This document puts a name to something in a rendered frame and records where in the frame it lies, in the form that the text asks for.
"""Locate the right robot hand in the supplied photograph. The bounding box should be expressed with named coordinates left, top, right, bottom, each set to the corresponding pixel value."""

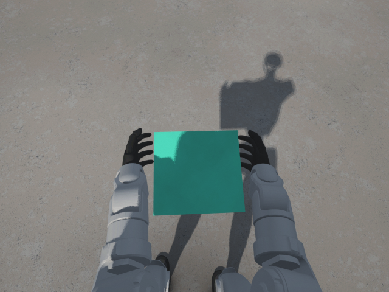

left=238, top=130, right=270, bottom=172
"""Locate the left robot thigh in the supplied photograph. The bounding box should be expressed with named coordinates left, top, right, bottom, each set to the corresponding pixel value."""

left=144, top=265, right=170, bottom=292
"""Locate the carton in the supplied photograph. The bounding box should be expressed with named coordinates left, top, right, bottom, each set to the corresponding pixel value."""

left=153, top=130, right=245, bottom=216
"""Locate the robot right forearm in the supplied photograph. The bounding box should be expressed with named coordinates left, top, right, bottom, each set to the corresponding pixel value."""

left=248, top=164, right=319, bottom=284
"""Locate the left robot hand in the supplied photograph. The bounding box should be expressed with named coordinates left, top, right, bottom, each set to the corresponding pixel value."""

left=122, top=128, right=154, bottom=167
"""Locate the left robot shin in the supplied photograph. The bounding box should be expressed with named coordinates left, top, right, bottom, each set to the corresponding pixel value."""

left=148, top=260, right=166, bottom=268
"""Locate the robot left upper arm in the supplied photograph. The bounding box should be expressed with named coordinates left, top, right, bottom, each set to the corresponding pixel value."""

left=92, top=269, right=160, bottom=292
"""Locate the robot right upper arm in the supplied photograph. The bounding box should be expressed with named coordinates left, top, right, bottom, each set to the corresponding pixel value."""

left=250, top=266, right=322, bottom=292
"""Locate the robot left forearm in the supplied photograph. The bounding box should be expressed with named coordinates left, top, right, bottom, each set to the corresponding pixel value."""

left=91, top=163, right=152, bottom=292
